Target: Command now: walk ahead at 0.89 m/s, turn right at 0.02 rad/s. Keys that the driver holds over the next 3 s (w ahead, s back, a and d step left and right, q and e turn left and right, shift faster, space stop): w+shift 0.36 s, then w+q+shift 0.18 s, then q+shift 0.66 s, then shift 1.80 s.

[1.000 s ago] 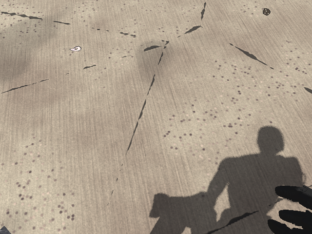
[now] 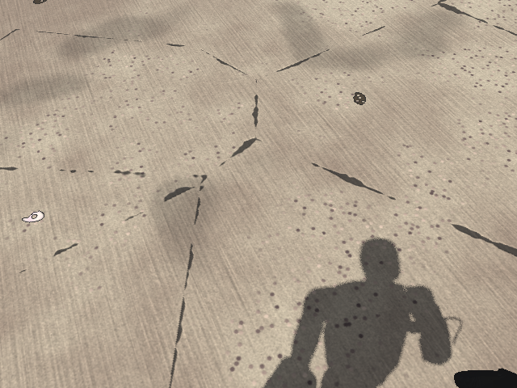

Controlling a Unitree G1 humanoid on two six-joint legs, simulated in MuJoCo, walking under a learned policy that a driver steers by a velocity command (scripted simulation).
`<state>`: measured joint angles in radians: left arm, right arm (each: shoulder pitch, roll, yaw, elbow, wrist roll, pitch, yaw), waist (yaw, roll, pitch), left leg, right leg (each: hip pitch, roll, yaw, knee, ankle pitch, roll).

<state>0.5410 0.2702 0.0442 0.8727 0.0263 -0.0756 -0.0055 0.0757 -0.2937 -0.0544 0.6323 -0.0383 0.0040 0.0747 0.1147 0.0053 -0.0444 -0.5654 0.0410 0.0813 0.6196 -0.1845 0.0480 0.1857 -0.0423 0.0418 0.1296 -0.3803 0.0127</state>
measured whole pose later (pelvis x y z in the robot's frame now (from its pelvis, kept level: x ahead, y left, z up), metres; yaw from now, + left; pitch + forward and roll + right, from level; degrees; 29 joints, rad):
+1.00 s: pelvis +0.77 +0.08 -0.02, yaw +27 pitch -1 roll -1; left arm 0.04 0.27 0.03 0.70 -0.01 -0.07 0.01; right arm 0.22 -0.34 -0.09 0.67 0.01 -0.02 0.04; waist -0.04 0.00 0.13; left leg -0.49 -0.14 0.03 0.63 -0.11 0.16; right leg -0.36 0.05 0.05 1.37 -0.53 0.04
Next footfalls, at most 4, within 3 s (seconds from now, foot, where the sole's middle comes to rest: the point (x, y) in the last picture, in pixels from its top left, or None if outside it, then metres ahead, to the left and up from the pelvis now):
0.02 left None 0.16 0.13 -0.76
0.48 right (331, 342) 0.64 -0.07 -0.76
0.90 left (256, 251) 0.91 0.17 -0.76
1.40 right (296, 210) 1.08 0.05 -0.76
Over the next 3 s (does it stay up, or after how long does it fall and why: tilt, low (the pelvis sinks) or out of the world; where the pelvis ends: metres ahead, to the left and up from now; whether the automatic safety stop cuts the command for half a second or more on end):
stays up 0.92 0.10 0.01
